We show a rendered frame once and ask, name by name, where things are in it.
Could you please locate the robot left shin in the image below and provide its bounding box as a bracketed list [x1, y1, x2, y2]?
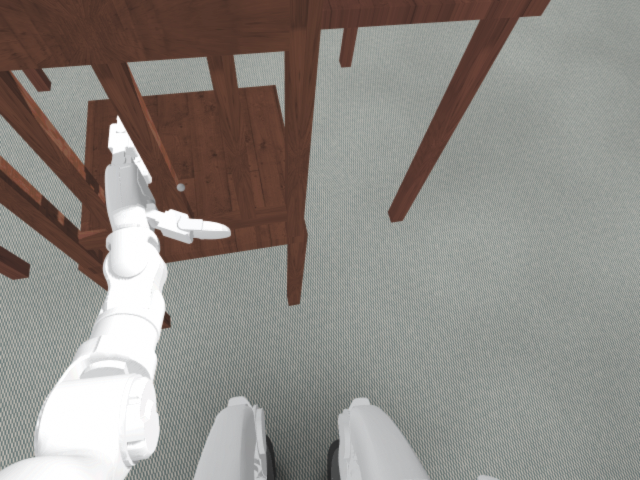
[215, 396, 267, 480]

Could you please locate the left robot forearm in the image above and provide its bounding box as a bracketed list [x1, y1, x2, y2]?
[34, 227, 167, 457]

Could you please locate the chair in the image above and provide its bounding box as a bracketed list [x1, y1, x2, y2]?
[0, 0, 323, 329]

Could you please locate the left robot upper arm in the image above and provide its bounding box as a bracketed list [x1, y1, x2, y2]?
[0, 373, 160, 480]

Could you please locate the left robot thigh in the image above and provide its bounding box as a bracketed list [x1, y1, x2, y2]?
[193, 404, 267, 480]

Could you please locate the robot left hand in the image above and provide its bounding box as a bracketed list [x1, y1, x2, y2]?
[105, 116, 231, 244]

